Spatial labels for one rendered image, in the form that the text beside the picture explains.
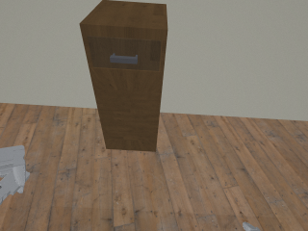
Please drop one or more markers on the cabinet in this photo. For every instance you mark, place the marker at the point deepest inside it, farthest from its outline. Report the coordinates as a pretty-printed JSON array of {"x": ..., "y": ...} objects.
[{"x": 128, "y": 100}]

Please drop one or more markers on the robot right hand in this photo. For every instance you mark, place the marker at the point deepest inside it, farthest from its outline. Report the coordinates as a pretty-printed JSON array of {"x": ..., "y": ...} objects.
[{"x": 249, "y": 227}]

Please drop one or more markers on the robot left hand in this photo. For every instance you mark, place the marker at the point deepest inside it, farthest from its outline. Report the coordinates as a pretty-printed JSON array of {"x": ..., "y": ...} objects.
[{"x": 12, "y": 170}]

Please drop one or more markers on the drawer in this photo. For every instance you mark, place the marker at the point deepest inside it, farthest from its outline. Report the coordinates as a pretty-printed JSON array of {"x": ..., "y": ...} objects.
[{"x": 148, "y": 51}]

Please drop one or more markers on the handle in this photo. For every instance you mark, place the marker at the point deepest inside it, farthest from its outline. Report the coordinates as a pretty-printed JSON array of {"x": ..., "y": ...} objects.
[{"x": 123, "y": 59}]

